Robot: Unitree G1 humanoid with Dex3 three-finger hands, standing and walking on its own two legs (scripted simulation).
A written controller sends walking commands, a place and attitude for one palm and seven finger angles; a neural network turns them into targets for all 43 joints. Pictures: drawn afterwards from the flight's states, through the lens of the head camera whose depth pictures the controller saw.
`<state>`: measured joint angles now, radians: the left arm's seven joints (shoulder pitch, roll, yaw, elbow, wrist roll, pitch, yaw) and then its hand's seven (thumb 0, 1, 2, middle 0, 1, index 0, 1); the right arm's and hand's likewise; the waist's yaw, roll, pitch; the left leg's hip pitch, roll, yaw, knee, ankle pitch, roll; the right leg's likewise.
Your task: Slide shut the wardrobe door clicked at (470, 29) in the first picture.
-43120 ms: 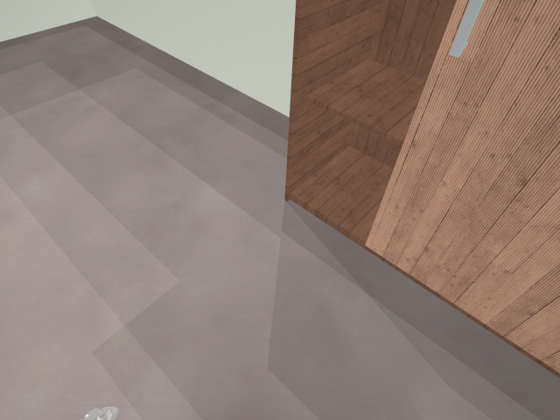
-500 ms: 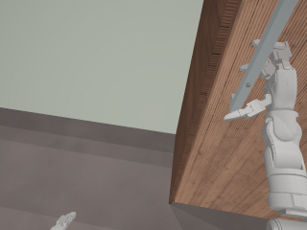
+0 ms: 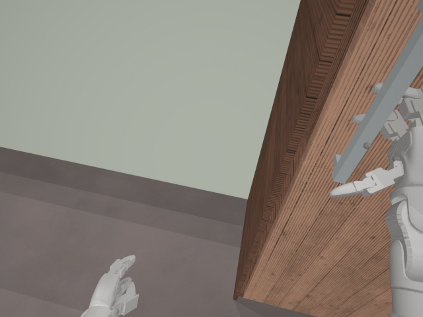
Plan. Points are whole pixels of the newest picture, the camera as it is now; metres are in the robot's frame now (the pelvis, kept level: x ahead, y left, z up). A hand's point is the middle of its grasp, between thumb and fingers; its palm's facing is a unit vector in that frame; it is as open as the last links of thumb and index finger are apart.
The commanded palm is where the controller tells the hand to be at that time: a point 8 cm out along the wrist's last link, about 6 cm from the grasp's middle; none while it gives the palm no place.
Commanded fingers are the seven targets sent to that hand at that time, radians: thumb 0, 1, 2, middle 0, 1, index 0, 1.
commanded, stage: slip the hand off the handle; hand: right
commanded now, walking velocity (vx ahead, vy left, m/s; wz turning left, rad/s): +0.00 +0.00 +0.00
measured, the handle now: (374, 106) +0.36 -0.21 +0.28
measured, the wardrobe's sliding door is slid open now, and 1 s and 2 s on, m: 0.02 0.02 0.02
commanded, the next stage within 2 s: draw the hand back to the body in 0.98 s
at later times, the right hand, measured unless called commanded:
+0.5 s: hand out of the picture +0.26 -0.25 +0.24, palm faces +0.29 +0.94 -0.16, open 14.6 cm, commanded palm +0.21 -0.29 +0.24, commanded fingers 0.00 0.55 -0.20 0.25 1.15 0.25 1.15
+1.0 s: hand out of the picture +0.19 -0.24 +0.24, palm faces +0.29 +0.93 -0.21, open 14.7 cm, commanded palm +0.15 -0.28 +0.24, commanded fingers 0.00 0.55 -0.20 0.25 1.15 0.25 1.15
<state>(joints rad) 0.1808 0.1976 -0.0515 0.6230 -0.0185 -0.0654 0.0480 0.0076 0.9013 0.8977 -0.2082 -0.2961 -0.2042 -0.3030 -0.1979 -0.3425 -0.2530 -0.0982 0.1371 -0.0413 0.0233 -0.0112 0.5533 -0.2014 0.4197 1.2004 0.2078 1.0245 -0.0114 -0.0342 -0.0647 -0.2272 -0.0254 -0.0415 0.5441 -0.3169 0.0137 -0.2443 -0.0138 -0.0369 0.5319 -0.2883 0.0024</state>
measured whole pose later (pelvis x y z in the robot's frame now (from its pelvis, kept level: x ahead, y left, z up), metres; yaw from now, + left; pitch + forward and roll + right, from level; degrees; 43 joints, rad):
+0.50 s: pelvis -0.02 +0.01 +0.00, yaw -2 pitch +0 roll +0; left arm 0.19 0.23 -0.04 0.65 -0.04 -0.16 0.10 0.01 0.90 0.90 -0.21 -0.30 -0.20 -0.30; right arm -0.14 -0.39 -0.42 -0.03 0.24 -0.16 0.17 -0.01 0.55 -0.20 0.26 1.15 0.26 1.15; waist -0.04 -0.04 -0.07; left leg -0.26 -0.03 0.00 0.58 -0.32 0.03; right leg -0.30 -0.02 0.01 0.58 -0.28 0.01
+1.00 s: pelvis -0.01 -0.01 -0.01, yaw -4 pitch -2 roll +1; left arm 0.19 0.21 -0.08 0.64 -0.02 -0.22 0.08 0.01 0.90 0.90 -0.21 -0.30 -0.20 -0.30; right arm 0.14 -0.33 -0.33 -0.47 0.24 -0.04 0.14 -0.01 0.56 -0.20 0.26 1.15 0.26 1.15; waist -0.10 -0.04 -0.06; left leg -0.20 0.00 0.02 0.58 -0.34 0.00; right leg -0.27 0.02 0.02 0.61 -0.31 -0.02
